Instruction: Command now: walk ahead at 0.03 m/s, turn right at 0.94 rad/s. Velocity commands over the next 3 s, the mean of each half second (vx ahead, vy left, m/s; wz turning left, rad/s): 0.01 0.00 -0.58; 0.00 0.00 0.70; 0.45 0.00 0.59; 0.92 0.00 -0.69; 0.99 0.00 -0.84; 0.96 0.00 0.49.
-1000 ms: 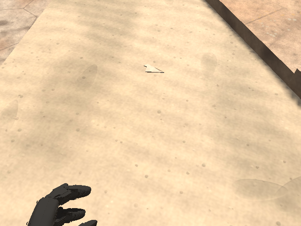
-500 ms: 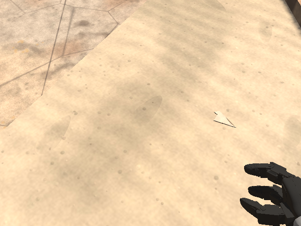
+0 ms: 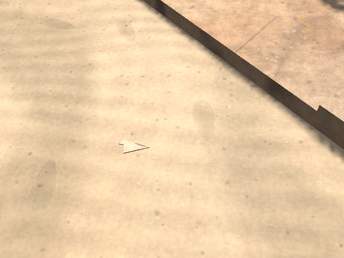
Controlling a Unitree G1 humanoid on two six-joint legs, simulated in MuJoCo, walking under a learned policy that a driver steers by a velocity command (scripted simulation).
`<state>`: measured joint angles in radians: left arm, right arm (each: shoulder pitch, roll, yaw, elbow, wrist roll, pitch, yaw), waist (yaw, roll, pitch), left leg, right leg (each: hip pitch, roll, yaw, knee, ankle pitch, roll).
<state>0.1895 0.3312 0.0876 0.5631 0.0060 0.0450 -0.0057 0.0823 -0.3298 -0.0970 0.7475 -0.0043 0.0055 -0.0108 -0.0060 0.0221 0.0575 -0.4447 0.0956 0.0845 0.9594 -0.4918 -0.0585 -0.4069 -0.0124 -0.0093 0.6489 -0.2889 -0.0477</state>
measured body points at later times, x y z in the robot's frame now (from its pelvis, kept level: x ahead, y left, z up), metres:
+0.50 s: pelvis +0.05 +0.03 +0.01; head +0.07 +0.04 +0.46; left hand +0.30 +0.22 -0.07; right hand +0.11 -0.26 -0.09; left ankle +0.10 +0.13 -0.73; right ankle +0.04 -0.10 -0.72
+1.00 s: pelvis +0.05 +0.06 -0.01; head +0.10 +0.10 +0.44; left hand +0.16 +0.37 -0.11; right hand +0.28 -0.19 -0.07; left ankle +0.05 +0.17 -0.73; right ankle +0.03 -0.10 -0.72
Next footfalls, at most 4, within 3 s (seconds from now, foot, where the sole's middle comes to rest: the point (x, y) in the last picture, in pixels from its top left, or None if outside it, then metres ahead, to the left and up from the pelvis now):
0.36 left None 0.14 0.11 -0.76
0.98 left None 0.09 0.18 -0.76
1.46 right None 0.28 0.04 -0.76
1.88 left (102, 221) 0.58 0.35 -0.76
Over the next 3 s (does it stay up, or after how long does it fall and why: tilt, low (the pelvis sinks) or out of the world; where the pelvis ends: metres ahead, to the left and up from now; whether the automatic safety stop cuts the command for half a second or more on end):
stays up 1.47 0.06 0.01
